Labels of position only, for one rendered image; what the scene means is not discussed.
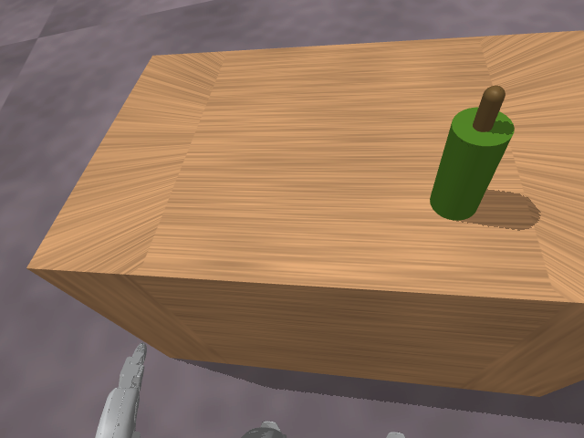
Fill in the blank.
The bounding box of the left robot hand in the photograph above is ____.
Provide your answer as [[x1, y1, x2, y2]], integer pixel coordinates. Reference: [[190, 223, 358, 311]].
[[95, 343, 147, 438]]

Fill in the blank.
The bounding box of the bottle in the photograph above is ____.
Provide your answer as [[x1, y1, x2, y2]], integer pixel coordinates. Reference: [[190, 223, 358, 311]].
[[430, 86, 515, 221]]

